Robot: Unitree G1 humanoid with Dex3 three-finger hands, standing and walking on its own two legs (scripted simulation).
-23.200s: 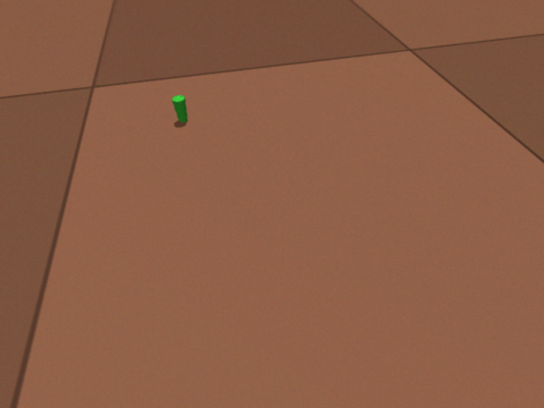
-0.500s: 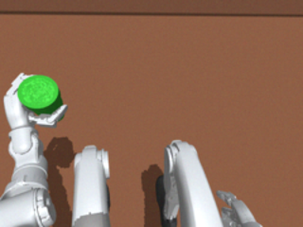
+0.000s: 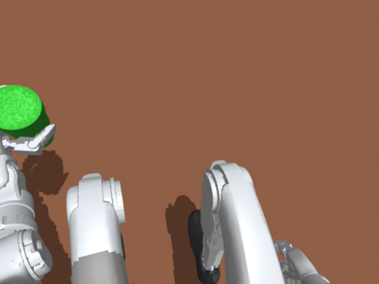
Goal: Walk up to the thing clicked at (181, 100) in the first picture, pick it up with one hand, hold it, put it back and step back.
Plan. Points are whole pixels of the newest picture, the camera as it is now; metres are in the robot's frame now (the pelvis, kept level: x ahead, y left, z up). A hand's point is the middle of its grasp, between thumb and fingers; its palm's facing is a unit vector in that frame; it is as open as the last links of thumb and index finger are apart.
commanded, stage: crouch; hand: left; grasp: from the side
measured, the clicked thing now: (28, 124) +0.44 +0.28 -0.10
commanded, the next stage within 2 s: lower in 0.28 s
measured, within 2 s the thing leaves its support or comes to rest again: rests again in 1.42 s
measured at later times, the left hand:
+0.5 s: hand (36, 127) +0.44 +0.28 -0.13, palm faces +0.31 -0.95 -0.03, open 9.9 cm
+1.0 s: hand (44, 133) +0.44 +0.28 -0.19, palm faces +0.32 -0.95 -0.03, open 9.9 cm
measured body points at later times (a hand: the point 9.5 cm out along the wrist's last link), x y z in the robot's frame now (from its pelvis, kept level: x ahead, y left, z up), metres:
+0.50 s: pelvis +0.00 +0.00 -0.02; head +0.23 +0.10 +0.35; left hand +0.42 +0.33 -0.13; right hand +0.11 -0.27 -0.12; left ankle +0.08 +0.13 -0.29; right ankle +0.10 -0.12 -0.29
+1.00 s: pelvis +0.00 +0.01 -0.04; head +0.25 +0.14 +0.31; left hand +0.42 +0.33 -0.19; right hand +0.12 -0.27 -0.10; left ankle +0.08 +0.13 -0.29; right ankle +0.10 -0.12 -0.29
